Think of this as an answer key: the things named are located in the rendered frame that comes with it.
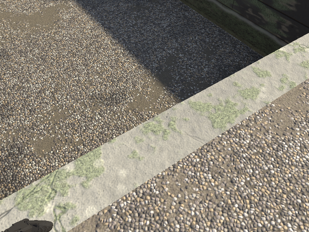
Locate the robot left hand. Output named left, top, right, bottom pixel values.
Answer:
left=1, top=218, right=53, bottom=232

